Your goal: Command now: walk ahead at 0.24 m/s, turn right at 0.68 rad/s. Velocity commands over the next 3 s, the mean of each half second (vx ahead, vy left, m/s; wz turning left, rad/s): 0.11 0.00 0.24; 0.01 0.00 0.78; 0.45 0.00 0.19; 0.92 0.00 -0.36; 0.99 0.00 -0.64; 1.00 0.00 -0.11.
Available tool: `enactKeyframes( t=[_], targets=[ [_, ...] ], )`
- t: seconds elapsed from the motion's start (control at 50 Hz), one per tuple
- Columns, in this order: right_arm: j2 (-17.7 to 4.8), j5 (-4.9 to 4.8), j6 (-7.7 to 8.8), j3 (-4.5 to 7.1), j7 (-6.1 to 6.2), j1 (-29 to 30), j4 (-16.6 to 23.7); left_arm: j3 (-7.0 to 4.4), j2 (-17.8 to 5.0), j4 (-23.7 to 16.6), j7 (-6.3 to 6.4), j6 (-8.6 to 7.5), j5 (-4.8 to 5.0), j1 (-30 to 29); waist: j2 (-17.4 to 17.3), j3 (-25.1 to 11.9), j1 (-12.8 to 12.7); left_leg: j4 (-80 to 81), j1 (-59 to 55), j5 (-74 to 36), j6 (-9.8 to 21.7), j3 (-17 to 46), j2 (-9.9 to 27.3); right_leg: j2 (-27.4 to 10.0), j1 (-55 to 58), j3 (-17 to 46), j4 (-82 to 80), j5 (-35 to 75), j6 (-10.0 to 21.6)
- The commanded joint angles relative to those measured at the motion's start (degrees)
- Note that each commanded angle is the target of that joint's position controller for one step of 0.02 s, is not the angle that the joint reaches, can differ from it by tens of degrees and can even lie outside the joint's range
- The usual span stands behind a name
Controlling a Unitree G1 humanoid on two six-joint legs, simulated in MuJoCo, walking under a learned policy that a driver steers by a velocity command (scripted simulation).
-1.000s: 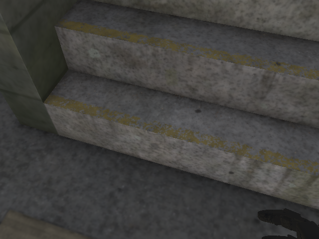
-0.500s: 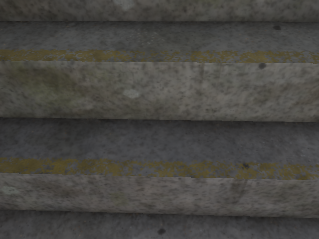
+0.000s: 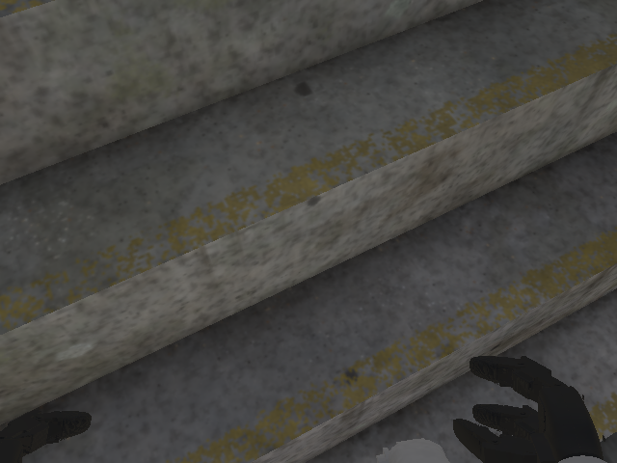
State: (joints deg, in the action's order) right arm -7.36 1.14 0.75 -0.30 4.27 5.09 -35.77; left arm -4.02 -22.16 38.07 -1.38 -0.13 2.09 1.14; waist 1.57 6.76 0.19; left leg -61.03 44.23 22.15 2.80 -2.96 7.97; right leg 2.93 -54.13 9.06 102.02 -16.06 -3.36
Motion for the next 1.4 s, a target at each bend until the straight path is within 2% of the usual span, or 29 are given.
enactKeyframes(
  t=[0.02,0.12,0.22,0.26,0.3,0.32,0.34,0.38,0.4,0.42,0.44,0.5,0.58,0.68,0.74,0.8,0.82,0.84,0.86,0.88,0.94,1.06,1.16,1.18,1.22,1.26,1.3,1.32,1.4],
  targets=[
    [-2.4,-0.69,-0.50,1.07,-0.57,1.5,-0.6,3.21,7.1,-1.9,1.29,4.05,-1.19,17.0,-0.4,-4.0,-10.1,22.5,9.0,10.9,4.3,2.9,3.8,-2.4,16.2,-7.9,1.6,9.2,-0.5],
    [-7.8,-1.48,0.30,2.54,-1.50,-6.3,-1.0,5.73,9.9,-2.1,2.94,4.09,-0.28,11.8,-4.3,-3.8,-5.9,23.3,1.7,8.1,4.6,7.2,5.2,-5.5,21.2,-6.4,-24.9,16.6,1.4],
    [-8.2,-1.87,-2.90,4.00,0.93,-7.3,2.1,3.49,5.8,0.6,1.84,5.15,-2.06,8.9,-7.8,-5.1,-1.8,4.6,0.1,13.1,-1.3,9.2,0.5,-7.5,43.4,-10.1,-74.3,44.6,5.2],
    [-4.7,-1.05,-3.44,3.63,2.46,-9.3,2.6,3.75,5.3,2.5,2.49,5.81,-2.83,9.0,-1.8,-1.4,0.4,-12.1,4.7,16.9,-4.1,9.3,-4.7,-12.2,46.8,-5.6,-89.8,53.8,5.7],
    [3.2,-2.83,-3.33,2.30,2.46,-19.3,-1.6,5.70,5.0,6.0,3.47,5.10,-5.85,12.5,8.8,-5.4,0.7,-59.3,15.0,27.4,-7.4,7.2,-16.5,-16.1,54.6,-4.7,-91.2,81.1,0.3],
    [4.9,-3.92,0.46,1.47,0.69,-17.6,-0.5,2.95,-4.8,9.8,2.67,2.93,-6.34,22.2,18.3,-13.9,-3.3,-85.3,11.8,27.3,-11.9,-1.7,-13.5,-15.5,48.1,-4.0,-72.5,130.7,-7.5],
    [3.8,-5.48,1.70,2.48,-0.80,-29.9,-3.2,2.07,-7.2,10.7,2.39,2.98,-5.05,21.4,14.3,-22.2,4.9,-93.5,20.6,19.6,-13.3,7.1,-12.8,-22.6,59.1,2.7,-68.0,120.0,-1.1],
    [-3.1,-2.96,1.62,2.73,-0.81,-17.9,-2.4,1.61,-2.7,7.2,1.56,6.02,-5.83,14.0,4.3,-19.7,1.6,-87.6,33.6,14.6,-11.8,7.7,-12.0,-19.6,64.4,-2.4,-66.7,69.9,10.9],
    [-3.5,-2.07,0.99,2.00,-0.15,-16.2,-1.3,1.14,-3.3,5.4,2.15,5.51,-4.20,11.5,6.8,-19.1,1.2,-83.3,34.6,9.4,-12.2,6.9,-8.9,-21.1,65.5,-1.0,-68.5,63.8,12.9],
    [-2.1,-2.98,0.36,1.25,0.90,-12.5,3.7,0.05,-7.7,3.4,3.73,4.23,-5.31,7.8,15.0,-18.3,3.1,-84.4,33.7,5.5,-14.0,8.3,-5.0,-33.2,60.7,9.2,-78.2,53.3,19.5],
    [-5.7,-2.65,-1.23,2.09,1.64,-10.8,3.6,0.89,-4.6,1.4,5.58,3.08,-5.84,4.9,9.3,-17.0,2.3,-83.4,29.3,4.6,-15.2,10.7,-4.3,-34.9,56.3,10.2,-81.8,41.9,22.1],
    [-7.9,-0.45,-4.09,3.08,1.73,-3.3,7.8,2.21,-0.4,0.7,8.25,2.51,-3.01,8.6,7.4,-12.6,-1.5,-66.2,25.2,5.5,-15.7,8.5,-6.0,-25.6,57.1,-1.5,-81.1,36.4,17.7],
    [-5.4,-1.56,-4.41,2.53,0.44,-4.3,10.7,0.81,-1.9,-2.9,9.64,3.01,-3.86,11.6,8.5,-12.9,-1.6,-49.3,12.6,1.6,-16.2,4.9,-5.5,-23.3,52.4,-7.1,-84.2,29.8,18.8],
    [-6.2,-2.13,-4.25,2.66,-1.11,-6.9,9.1,-0.87,-3.2,-8.3,8.57,3.09,-4.73,4.7,8.1,-15.6,0.4,-4.9,-14.0,-6.9,-10.4,-0.3,-3.1,-21.2,41.0,-17.4,-82.8,19.1,15.5],
    [-8.3,-2.61,-4.96,3.93,-2.00,-7.1,8.1,-1.70,-3.6,-6.1,6.91,2.71,-3.73,8.3,8.9,-16.6,-2.0,11.8,-20.5,-3.0,-4.8,-4.1,-4.6,-27.3,42.8,-14.7,-81.0,12.0,13.7],
    [-11.2,-2.90,-4.29,6.11,-3.42,-14.7,3.4,-1.24,0.4,-2.4,6.34,3.70,-2.30,15.6,-3.9,-13.2,-1.5,38.7,-30.6,-4.4,1.9,-2.0,-8.8,-19.3,37.9,-22.2,-63.0,-8.2,4.6],
    [-14.7,-2.23,-3.70,6.60,-3.16,-16.8,2.4,-0.41,4.7,-4.0,5.91,4.10,-4.17,15.5,-17.2,-8.5,-3.1,30.4,-38.1,-31.7,5.7,10.5,-1.4,-13.1,13.0,-25.5,-39.2,-21.4,-1.4],
    [-24.0,0.21,-2.83,8.35,-3.26,-17.2,4.7,-0.22,4.9,-8.1,6.10,3.05,-5.76,11.9,-24.0,-15.7,-1.0,34.6,-34.4,-48.0,17.2,31.5,12.9,-6.0,4.8,-16.3,-20.9,-23.7,-5.3],
    [-25.7,3.10,-1.37,8.92,-4.38,-14.7,6.3,-1.02,3.2,-9.7,6.38,2.39,-3.65,2.2,-18.2,-17.3,3.5,41.9,-27.3,-34.5,20.5,34.9,16.4,-3.4,6.8,-7.1,-6.3,-22.7,-4.7],
    [-22.8,2.77,-1.32,7.67,-4.50,-8.0,6.3,-0.87,4.0,-9.1,6.32,1.87,-1.93,2.5,-16.9,-10.3,-0.1,42.6,-21.4,-19.9,15.6,26.4,10.9,-4.1,5.4,-5.2,-5.8,-16.1,-3.7],
    [-11.2,-0.67,-1.86,3.62,-3.34,-1.9,6.9,-1.02,2.6,-6.5,6.50,1.91,-5.19,7.6,-10.2,-7.5,-4.3,35.7,-17.6,-19.5,8.7,15.9,3.6,-3.8,11.6,-8.4,-11.5,-1.2,-3.5],
    [-11.2,-0.05,-1.34,4.01,-0.53,-9.4,6.3,1.61,8.2,-8.6,5.33,1.46,-3.32,3.6,-10.4,-14.5,0.5,36.2,-29.3,-17.1,9.5,19.9,4.3,-3.9,25.1,-9.5,-48.6,-10.5,-1.0],
    [-9.8,-2.09,-0.03,3.79,-0.44,-13.7,3.3,0.70,7.5,-4.7,3.40,-0.31,-2.65,12.6,-10.1,-8.3,-0.7,43.8,-18.0,25.3,8.0,24.8,0.0,-0.1,43.7,-14.7,-73.4,-8.1,4.7],
    [-10.2,-2.29,0.57,4.06,-0.76,-11.4,4.0,0.63,7.4,-4.2,3.18,-1.49,-2.80,15.0,-8.6,-5.7,-1.9,40.8,-13.2,24.4,7.0,24.3,-1.8,-2.5,46.7,-11.2,-74.7,-8.9,7.3],
    [-7.4,-3.32,3.07,3.52,-2.13,-5.3,5.5,-0.81,3.6,-1.8,2.79,-3.89,-3.65,22.0,9.3,-4.0,-5.4,20.0,-2.1,9.6,0.2,6.2,-11.3,-16.6,49.6,13.6,-89.2,-32.1,15.9],
    [-10.4,-3.82,4.60,4.86,-3.06,-1.9,7.2,-1.21,2.5,-3.0,3.12,-5.86,-3.68,16.7,10.9,0.5,-3.1,1.2,3.0,5.4,-0.4,8.3,-5.9,-25.6,47.2,26.3,-97.8,-29.7,20.5],
    [-9.3,-2.97,4.64,4.98,-3.57,-5.2,5.1,-1.11,3.4,-3.0,3.34,-6.56,-2.62,14.6,4.6,-2.6,-0.8,-3.6,6.1,0.8,0.7,7.7,-4.8,-21.7,51.0,17.1,-95.1,-19.0,17.0],
    [-7.6,3.10,2.63,4.12,-5.36,-6.9,4.2,-0.67,3.7,-2.4,2.21,-5.79,-5.14,13.9,-2.3,-3.9,-0.2,1.0,-2.3,-6.4,-0.2,3.2,-6.7,-16.8,45.9,7.3,-95.7,-8.9,14.1],
    [-5.5,0.55,1.76,3.59,-6.03,-6.4,2.8,-0.41,4.9,-1.9,0.71,-6.46,-4.17,11.0,8.3,-8.8,-0.7,21.3,-20.0,-7.2,-2.1,-1.9,-9.5,-10.5,44.7,-5.4,-91.6,18.8,11.1]
  ],
)
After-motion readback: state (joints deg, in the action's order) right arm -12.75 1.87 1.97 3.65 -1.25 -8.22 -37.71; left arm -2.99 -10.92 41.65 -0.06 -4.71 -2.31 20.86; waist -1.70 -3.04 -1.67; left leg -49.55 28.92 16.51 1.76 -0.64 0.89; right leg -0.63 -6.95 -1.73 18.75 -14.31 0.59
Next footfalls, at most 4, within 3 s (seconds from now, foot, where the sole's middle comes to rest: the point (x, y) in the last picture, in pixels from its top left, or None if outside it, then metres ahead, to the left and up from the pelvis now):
0.30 right None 0.04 -0.22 -0.93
0.80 left None -0.19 0.00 -0.93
1.18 right None -0.11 -0.18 -0.93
1.52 left None -0.17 0.06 -0.93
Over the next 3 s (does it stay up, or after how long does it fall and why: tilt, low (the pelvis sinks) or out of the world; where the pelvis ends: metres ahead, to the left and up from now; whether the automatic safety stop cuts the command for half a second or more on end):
stays up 0.28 0.14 0.20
